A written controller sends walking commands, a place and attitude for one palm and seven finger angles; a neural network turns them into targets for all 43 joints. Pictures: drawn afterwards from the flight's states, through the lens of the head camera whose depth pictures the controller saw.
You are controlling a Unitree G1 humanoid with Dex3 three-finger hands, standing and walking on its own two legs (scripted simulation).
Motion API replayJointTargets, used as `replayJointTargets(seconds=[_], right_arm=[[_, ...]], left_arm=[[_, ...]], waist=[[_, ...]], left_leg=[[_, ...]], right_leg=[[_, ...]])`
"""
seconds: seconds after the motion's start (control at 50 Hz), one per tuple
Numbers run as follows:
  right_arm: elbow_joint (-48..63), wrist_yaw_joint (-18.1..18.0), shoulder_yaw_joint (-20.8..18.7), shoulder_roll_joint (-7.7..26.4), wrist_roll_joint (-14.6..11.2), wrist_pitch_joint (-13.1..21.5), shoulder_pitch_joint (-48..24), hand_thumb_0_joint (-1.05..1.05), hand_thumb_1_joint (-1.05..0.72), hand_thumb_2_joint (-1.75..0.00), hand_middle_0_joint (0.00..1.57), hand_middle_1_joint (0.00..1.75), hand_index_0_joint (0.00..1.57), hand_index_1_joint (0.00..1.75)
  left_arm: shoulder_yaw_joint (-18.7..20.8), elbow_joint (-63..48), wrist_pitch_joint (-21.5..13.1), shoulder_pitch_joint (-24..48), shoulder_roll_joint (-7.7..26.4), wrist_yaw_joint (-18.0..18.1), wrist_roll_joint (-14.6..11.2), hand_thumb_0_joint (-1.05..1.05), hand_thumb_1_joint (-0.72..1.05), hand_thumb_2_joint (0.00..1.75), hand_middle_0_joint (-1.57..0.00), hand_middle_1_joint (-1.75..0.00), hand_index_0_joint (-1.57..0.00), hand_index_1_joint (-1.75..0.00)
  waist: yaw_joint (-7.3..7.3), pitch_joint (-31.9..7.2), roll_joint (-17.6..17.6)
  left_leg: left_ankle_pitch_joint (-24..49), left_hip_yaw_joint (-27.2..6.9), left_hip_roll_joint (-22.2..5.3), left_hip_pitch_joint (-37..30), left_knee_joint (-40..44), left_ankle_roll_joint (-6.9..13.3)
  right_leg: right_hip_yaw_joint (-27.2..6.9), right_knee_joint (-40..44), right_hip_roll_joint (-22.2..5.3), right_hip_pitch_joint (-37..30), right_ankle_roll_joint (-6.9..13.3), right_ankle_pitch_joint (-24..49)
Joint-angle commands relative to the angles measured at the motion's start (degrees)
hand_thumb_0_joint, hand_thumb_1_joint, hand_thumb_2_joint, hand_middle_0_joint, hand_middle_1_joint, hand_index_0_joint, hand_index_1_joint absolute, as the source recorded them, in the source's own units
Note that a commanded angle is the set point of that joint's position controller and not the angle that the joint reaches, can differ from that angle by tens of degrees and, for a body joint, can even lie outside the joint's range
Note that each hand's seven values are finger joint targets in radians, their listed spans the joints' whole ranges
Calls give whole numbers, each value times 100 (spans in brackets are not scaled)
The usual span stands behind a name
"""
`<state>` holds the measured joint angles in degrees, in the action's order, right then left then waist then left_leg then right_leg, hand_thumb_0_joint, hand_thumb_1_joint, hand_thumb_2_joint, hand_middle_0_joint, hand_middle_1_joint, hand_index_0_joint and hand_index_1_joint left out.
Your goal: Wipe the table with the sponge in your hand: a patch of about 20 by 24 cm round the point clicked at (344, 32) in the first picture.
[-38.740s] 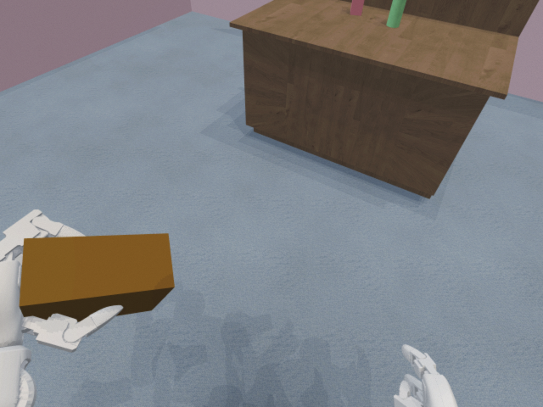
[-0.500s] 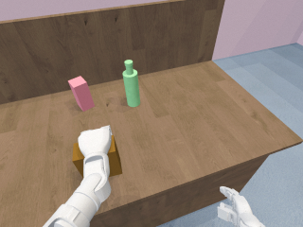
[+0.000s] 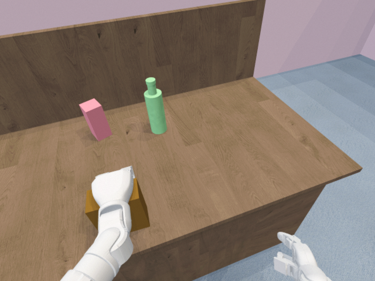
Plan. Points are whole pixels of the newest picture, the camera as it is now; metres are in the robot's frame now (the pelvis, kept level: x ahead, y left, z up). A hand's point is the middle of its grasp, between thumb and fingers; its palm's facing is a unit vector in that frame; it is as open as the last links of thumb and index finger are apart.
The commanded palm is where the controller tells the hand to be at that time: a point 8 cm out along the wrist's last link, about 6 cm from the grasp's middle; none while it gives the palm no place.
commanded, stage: slide across to the third lane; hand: left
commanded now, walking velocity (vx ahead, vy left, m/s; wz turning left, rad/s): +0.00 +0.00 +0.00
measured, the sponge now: (122, 214) +0.28 +0.21 -0.05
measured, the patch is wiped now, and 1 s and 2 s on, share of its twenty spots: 0.85 0.90 0.95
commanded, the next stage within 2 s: wipe forward along the third lane in 0.54 s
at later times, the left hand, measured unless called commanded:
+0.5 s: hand (141, 192) +0.31 +0.16 +0.01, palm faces -0.04 -0.08 -1.00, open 9.9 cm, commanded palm +0.29 +0.14 +0.06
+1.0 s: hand (149, 181) +0.35 +0.15 +0.01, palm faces -0.06 -0.04 -1.00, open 9.9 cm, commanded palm +0.32 +0.14 +0.05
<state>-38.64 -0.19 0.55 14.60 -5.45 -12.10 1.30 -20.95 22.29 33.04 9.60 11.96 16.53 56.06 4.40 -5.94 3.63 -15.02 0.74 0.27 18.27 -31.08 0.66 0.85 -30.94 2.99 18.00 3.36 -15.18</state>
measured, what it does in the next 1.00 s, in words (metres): stands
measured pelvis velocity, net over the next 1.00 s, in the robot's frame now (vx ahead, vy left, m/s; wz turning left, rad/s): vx -0.01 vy -0.01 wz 0.01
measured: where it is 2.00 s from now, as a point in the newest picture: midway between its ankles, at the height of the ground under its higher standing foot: outside the picture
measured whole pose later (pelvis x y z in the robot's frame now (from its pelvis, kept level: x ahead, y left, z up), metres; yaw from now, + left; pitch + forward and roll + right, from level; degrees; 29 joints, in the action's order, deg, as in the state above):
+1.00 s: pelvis -0.01 -0.01 +0.00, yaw +0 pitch +5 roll +0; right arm -42.1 -0.4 0.2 12.8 -4.9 -11.7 0.9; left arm -22.3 46.1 34.1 30.3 4.3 20.2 54.0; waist 2.1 -6.5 2.4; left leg -13.5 0.1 -0.2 22.9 -31.4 -0.1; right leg 1.5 -31.4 3.4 22.6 4.0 -13.8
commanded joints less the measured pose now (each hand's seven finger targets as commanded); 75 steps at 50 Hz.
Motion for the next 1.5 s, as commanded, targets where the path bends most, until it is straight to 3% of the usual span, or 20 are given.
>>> replayJointTargets(seconds=[0.0,0.04,0.06,0.14,0.2,0.3,0.34,0.36,0.5,0.6,0.66,0.7,0.74,0.8,1.04,1.08,1.14,1.28,1.34,1.48], right_arm=[[1023,-25,-205,514,-17,357,-1325,0,-90,-90,20,30,20,30],[983,-23,-220,539,-14,379,-1315,0,-90,-90,20,30,20,30],[1026,-26,-216,491,-19,404,-1301,0,-90,-90,20,30,20,30],[954,-37,-226,505,-6,460,-1291,0,-90,-90,20,30,20,30],[902,-13,-223,473,-11,490,-1262,0,-90,-90,20,30,20,30],[864,52,-252,452,0,488,-1292,0,-90,-90,20,30,20,30],[855,81,-250,475,4,453,-1336,0,-90,-90,20,30,20,30],[866,93,-237,438,0,448,-1346,0,-90,-90,20,30,20,30],[770,111,-222,418,-12,415,-1407,0,-90,-90,20,30,20,30],[737,146,-245,398,-2,390,-1327,0,-90,-90,20,30,20,30],[697,141,-253,430,23,325,-1289,0,-90,-90,20,30,20,30],[705,149,-233,413,19,298,-1299,0,-90,-90,20,30,20,30],[642,106,-230,434,21,274,-1279,0,-90,-90,20,30,20,30],[591,40,-217,417,29,279,-1222,0,-90,-90,20,30,20,30],[486,-85,-240,414,73,280,-790,0,-90,-90,20,30,20,30],[436,-111,-238,448,88,289,-674,0,-90,-90,20,30,20,30],[376,-151,-240,469,92,319,-577,0,-90,-90,20,30,20,30],[262,-154,-288,502,132,414,-236,0,-90,-90,20,30,20,30],[250,-191,-282,536,121,463,-162,0,-90,-90,20,30,20,30],[187,-146,-307,550,137,545,140,0,-90,-90,20,30,20,30]], left_arm=[[-47,-702,-131,1409,-34,-132,-137,0,10,130,-120,-160,-120,-160],[146,-699,-183,1425,188,-125,-135,0,10,130,-120,-160,-120,-160],[-92,-771,-229,1544,-67,-134,-164,0,10,130,-120,-160,-120,-160],[58,-707,-338,1684,85,-107,-173,0,10,130,-120,-160,-120,-160],[-210,-512,-362,1868,-246,-69,-126,0,10,130,-120,-160,-120,-160],[-197,-363,-317,1902,-328,61,-135,0,10,130,-120,-160,-120,-160],[-24,-343,-228,1929,-156,104,-134,0,10,130,-120,-160,-120,-160],[-255,-353,-203,2106,-405,126,-134,0,10,130,-120,-160,-120,-160],[-372,117,22,2583,-569,197,-176,0,10,130,-120,-160,-120,-160],[-550,305,18,2857,-836,222,-200,0,10,130,-120,-160,-120,-160],[-253,538,29,2780,-566,271,-170,0,10,130,-120,-160,-120,-160],[-353,722,76,2854,-701,302,-162,0,10,130,-120,-160,-120,-160],[-29,932,96,3072,-407,355,-154,0,10,130,-120,-160,-120,-160],[-56,1193,112,3463,-430,430,-114,0,10,130,-120,-160,-120,-160],[296,2293,-9,4080,-293,593,-143,0,10,130,-120,-160,-120,-160],[322,2570,-20,4190,-236,630,-121,0,10,130,-120,-160,-120,-160],[605,2856,-60,4410,40,692,-122,0,10,130,-120,-160,-120,-160],[665,3342,-185,4758,120,771,-87,0,10,130,-120,-160,-120,-160],[936,3427,-225,5005,496,773,-143,0,10,130,-120,-160,-120,-160],[814,3700,-316,5172,397,780,-68,0,10,130,-120,-160,-120,-160]], waist=[[-135,-785,-792],[-87,-859,-667],[-148,-940,-691],[-130,-932,-878],[-192,-827,-940],[-118,-1101,-973],[-74,-1107,-936],[-115,-1143,-860],[-180,-1024,-973],[-204,-1316,-882],[-163,-1374,-1027],[-184,-1196,-1006],[-176,-1120,-1025],[-277,-1052,-903],[-404,-1481,-970],[-467,-1354,-956],[-510,-1290,-1019],[-599,-1480,-954],[-630,-1589,-1063],[-729,-1686,-803]], left_leg=[[470,-232,182,-361,323,176],[480,-262,181,-399,331,167],[514,-223,185,-425,314,189],[544,-250,180,-430,339,179],[593,-229,152,-444,338,170],[811,-181,144,-473,290,151],[829,-204,139,-433,325,123],[851,-163,139,-461,315,137],[705,-150,129,-378,316,130],[871,-140,119,-448,245,132],[912,-126,118,-358,237,119],[795,-121,123,-234,246,100],[655,-141,116,-136,304,90],[493,-93,128,-84,284,89],[304,-52,110,323,180,86],[153,-37,103,433,150,91],[45,-53,89,618,140,93],[32,-10,54,751,13,114],[-17,-19,51,900,13,132],[108,6,27,938,-86,138]], right_leg=[[-517,679,-155,-293,77,752],[-564,700,-145,-314,98,715],[-505,656,-158,-367,76,805],[-587,733,-158,-419,66,911],[-478,686,-161,-295,58,990],[-440,601,-170,-457,57,1335],[-453,590,-156,-497,72,1365],[-395,565,-165,-482,61,1400],[-333,625,-171,-353,33,1179],[-266,510,-165,-380,52,1410],[-301,490,-166,-476,53,1560],[-282,512,-178,-360,39,1443],[-334,561,-161,-297,52,1243],[-341,607,-191,-171,15,1033],[-355,518,-213,-130,-44,907],[-389,551,-216,25,-67,715],[-403,554,-224,112,-86,538],[-387,464,-221,216,-126,607],[-436,480,-237,111,-170,572],[-351,367,-217,249,-167,854]])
